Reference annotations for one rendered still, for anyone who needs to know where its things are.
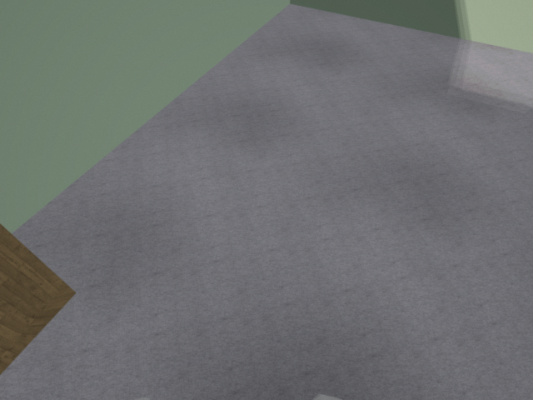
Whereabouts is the cabinet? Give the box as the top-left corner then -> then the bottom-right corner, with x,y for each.
0,223 -> 76,375

